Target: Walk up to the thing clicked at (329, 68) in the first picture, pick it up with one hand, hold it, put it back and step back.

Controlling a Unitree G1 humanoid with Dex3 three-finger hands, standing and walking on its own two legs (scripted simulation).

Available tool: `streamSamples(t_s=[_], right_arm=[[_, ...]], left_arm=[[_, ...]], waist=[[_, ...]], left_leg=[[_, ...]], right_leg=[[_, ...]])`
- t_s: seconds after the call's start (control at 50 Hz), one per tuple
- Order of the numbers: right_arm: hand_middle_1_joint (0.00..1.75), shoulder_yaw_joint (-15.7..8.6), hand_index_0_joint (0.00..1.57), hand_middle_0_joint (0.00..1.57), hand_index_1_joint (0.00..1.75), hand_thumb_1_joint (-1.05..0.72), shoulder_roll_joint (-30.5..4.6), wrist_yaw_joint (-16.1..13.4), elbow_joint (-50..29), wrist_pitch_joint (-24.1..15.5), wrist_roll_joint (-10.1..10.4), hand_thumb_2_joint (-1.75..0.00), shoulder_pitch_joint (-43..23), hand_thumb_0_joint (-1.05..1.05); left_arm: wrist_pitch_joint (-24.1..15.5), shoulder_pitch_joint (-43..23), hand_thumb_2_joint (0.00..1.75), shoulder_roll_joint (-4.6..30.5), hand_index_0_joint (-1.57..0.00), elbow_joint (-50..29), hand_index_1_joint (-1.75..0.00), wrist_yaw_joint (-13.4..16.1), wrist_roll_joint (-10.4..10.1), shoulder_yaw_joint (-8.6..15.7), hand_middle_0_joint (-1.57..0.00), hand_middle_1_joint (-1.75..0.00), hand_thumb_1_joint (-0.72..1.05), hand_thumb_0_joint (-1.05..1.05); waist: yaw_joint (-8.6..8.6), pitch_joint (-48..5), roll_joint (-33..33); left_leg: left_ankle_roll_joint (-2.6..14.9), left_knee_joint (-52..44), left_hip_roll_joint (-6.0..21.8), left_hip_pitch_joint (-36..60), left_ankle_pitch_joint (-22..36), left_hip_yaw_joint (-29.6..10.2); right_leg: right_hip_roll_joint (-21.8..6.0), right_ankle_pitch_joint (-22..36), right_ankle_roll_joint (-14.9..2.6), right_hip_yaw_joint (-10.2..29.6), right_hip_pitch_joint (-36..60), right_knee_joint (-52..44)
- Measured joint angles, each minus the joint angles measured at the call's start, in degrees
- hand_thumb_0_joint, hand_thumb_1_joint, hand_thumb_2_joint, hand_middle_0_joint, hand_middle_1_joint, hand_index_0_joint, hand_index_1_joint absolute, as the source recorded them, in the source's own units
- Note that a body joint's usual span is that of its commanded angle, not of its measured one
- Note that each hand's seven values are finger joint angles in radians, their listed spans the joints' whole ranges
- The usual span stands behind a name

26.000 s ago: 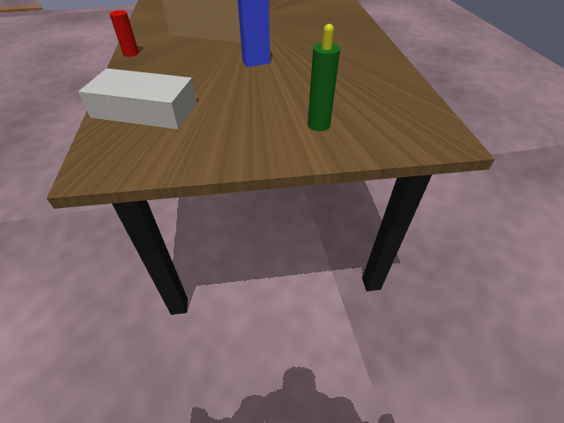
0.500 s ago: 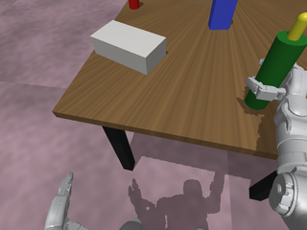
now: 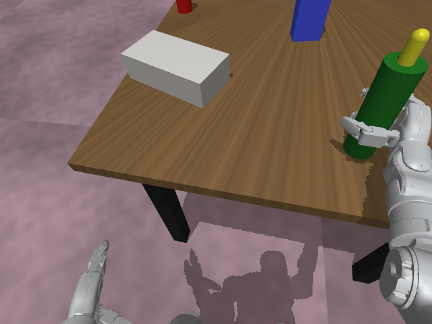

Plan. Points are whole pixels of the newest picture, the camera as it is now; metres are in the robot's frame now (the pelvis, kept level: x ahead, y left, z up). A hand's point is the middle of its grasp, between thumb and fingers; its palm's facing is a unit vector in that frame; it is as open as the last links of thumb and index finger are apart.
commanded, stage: open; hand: right
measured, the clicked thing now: (383, 101) +0.49 -0.21 +0.14
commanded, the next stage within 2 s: withdraw in 0.30 s
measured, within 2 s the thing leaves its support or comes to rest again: neither
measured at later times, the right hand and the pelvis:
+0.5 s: hand (383, 101) +0.49 -0.20 +0.14, palm faces +0.20 +0.98 +0.02, open 10.8 cm; pelvis +0.00 +0.00 +0.00, yaw +0 degrees
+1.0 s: hand out of the picture +0.49 -0.33 +0.20, palm faces +0.36 +0.92 -0.17, open 16.7 cm; pelvis +0.00 -0.01 +0.01, yaw -1 degrees
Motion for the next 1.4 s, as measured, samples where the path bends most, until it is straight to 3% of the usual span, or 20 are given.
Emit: streamSamples(t_s=[0.16, 0.28, 0.46, 0.54, 0.66, 0.76, 0.88, 0.98, 1.02, 1.08, 1.14, 1.2, 1.3, 1.4], right_arm=[[0.76, -1.1, 0.92, 0.93, 0.75, 0.08, 0.6, 0.7, -0.5, -0.8, 0.8, -0.58, -0.7, 0.02], [0.68, -1.7, 0.89, 0.92, 0.67, 0.09, -1.5, 2.3, 4.3, -2.3, 0.9, -0.47, -4.1, 0.01], [0.56, -2.7, 0.78, 0.8, 0.55, 0.11, -1.4, 4.6, 6.6, -2.3, 0.8, -0.36, -5.5, 0.0], [0.51, -4.6, 0.68, 0.7, 0.5, 0.1, -2.6, 4.4, 6.4, -2.4, -0.1, -0.36, -5.9, 0.0], [0.43, -7.5, 0.52, 0.54, 0.42, 0.12, -6.8, 3.5, 5.8, -1.5, -1.0, -0.34, -7.9, 0.0], [0.28, -7.2, 0.35, 0.37, 0.28, 0.2, -13.0, 5.0, 9.5, -0.1, -1.5, -0.23, -12.0, 0.0], [0.14, -5.1, 0.18, 0.19, 0.13, 0.34, -20.0, 9.9, 18.2, 2.1, -1.4, -0.11, -17.4, 0.0], [0.09, -1.5, 0.12, 0.13, 0.08, 0.4, -22.3, 7.6, 21.7, 3.2, -5.3, -0.07, -18.4, 0.0], [0.08, -1.6, 0.1, 0.11, 0.07, 0.41, -22.8, 6.4, 21.0, 3.7, -6.4, -0.06, -17.5, 0.0], [0.07, -3.8, 0.09, 0.1, 0.06, 0.43, -23.8, 4.8, 18.3, 4.6, -7.4, -0.05, -14.5, 0.0], [0.06, -6.2, 0.08, 0.09, 0.05, 0.45, -24.0, 3.4, 14.6, 5.0, -7.5, -0.05, -11.1, -0.01], [0.06, -6.8, 0.07, 0.08, 0.05, 0.47, -23.0, 2.2, 10.9, 4.8, -6.9, -0.05, -7.8, -0.01], [0.06, -5.8, 0.06, 0.08, 0.05, 0.5, -18.2, 1.3, 1.4, 4.7, -5.5, -0.05, 2.4, -0.01], [0.05, -2.0, 0.06, 0.07, 0.05, 0.5, -10.4, 1.5, -17.3, 5.7, -2.6, -0.05, 20.6, -0.01]], left_arm=[[0.5, 0.0, 0.04, 0.3, -0.06, -1.4, -0.04, 0.0, -0.2, 0.1, -0.07, -0.05, -0.52, -0.01], [1.2, 0.8, 0.04, 0.2, -0.06, -1.6, -0.04, -0.7, -0.8, 0.3, -0.07, -0.05, -0.52, -0.01], [2.2, 2.3, 0.03, 0.2, -0.07, -3.4, -0.04, -2.3, -1.0, 1.1, -0.07, -0.05, -0.52, -0.01], [3.3, 2.0, 0.03, 0.8, -0.07, -4.1, -0.04, -2.4, -1.0, 2.1, -0.07, -0.05, -0.51, -0.01], [4.1, 2.3, 0.02, 2.0, -0.07, -4.7, -0.04, -1.6, -1.4, 2.2, -0.07, -0.05, -0.5, -0.01], [4.3, 1.1, 0.02, 1.6, -0.07, -1.2, -0.04, -1.2, -1.8, -0.4, -0.06, -0.05, -0.5, -0.01], [4.1, -0.9, 0.02, 0.1, -0.07, 2.1, -0.04, -1.3, -2.1, -3.4, -0.07, -0.05, -0.51, -0.01], [3.8, -1.1, 0.03, -0.5, -0.07, -1.4, -0.05, -2.3, -2.4, -2.7, -0.08, -0.05, -0.51, -0.01], [3.8, -0.3, 0.03, 0.1, -0.07, -2.9, -0.05, -2.8, -2.6, -1.7, -0.08, -0.05, -0.51, -0.01], [3.9, 1.7, 0.04, 1.6, -0.08, -3.5, -0.05, -3.6, -3.0, -0.3, -0.08, -0.05, -0.51, 0.0], [4.7, 3.6, 0.04, 2.7, -0.08, -1.4, -0.05, -4.5, -3.3, 0.4, -0.07, -0.06, -0.5, 0.0], [5.9, 3.7, 0.04, 2.6, -0.07, 2.3, -0.04, -5.2, -3.4, -0.2, -0.07, -0.05, -0.5, 0.0], [7.6, 1.8, 0.05, 0.6, -0.07, 3.8, -0.04, -5.9, -3.4, 0.1, -0.07, -0.05, -0.51, -0.01], [7.2, 2.2, 0.06, 0.9, -0.07, -2.5, -0.05, -5.2, -4.5, 2.1, -0.07, -0.05, -0.51, -0.01]], waist=[[-0.46, -0.9, -0.9], [-0.47, -2.0, -0.7], [-0.85, -2.2, -0.8], [-0.31, -1.3, -0.6], [0.05, -0.1, 0.0], [0.24, -1.0, 0.0], [-0.02, -2.5, -1.0], [-0.49, -1.8, -0.6], [-0.5, -1.4, -0.3], [-0.62, -1.2, 0.2], [-1.3, -1.5, 0.3], [-2.68, -2.4, 0.0], [-5.25, -4.2, -2.2], [-7.82, -5.8, -3.9]], left_leg=[[0.02, -0.5, 0.3, 1.2, -0.4, 0.0], [0.12, -0.2, 0.5, 1.4, -0.7, 0.1], [0.02, 0.8, 0.7, -0.1, -0.6, -0.3], [0.01, 1.2, 0.6, -0.9, -0.3, -0.6], [0.05, 0.6, 0.2, -0.6, 0.5, -0.7], [0.16, -0.6, 0.0, 0.0, 1.0, -0.2], [-0.16, -1.4, 0.3, -0.3, 1.2, 0.3], [-0.48, -2.5, 0.9, 0.3, 1.5, 0.1], [-0.63, -3.3, 1.0, 0.7, 1.7, -0.1], [-0.72, -4.5, 1.0, 1.3, 1.9, -0.4], [-0.58, -5.8, 0.7, 2.2, 2.0, -0.4], [-0.19, -7.0, 0.4, 3.4, 2.0, -0.1], [0.4, -8.5, 0.3, 6.3, 1.8, 0.6], [0.13, -8.7, 1.4, 10.7, 0.6, 0.5]], right_leg=[[0.2, -0.1, -0.02, -0.1, 1.4, -0.9], [0.4, -0.1, 0.08, 0.0, 1.8, -1.3], [0.7, 0.3, -0.02, -0.4, 0.7, -1.0], [0.6, 0.5, -0.06, -0.6, 0.1, -0.6], [0.2, 1.1, 0.01, -0.7, 0.4, -0.9], [0.0, 1.4, 0.11, -0.2, 0.5, -1.5], [0.4, 1.3, -0.28, 0.3, -0.5, -1.4], [0.9, 1.6, -0.64, 0.0, 0.1, -2.5], [1.0, 1.7, -0.79, -0.2, 0.5, -3.2], [1.0, 1.7, -0.87, -0.6, 1.1, -4.1], [0.6, 1.3, -0.81, -0.7, 1.7, -4.5], [0.2, 0.7, -0.72, -0.4, 2.3, -4.7], [0.2, 0.0, -0.78, 0.1, 4.6, -5.2], [1.0, -0.6, -1.14, -0.5, 9.8, -6.9]])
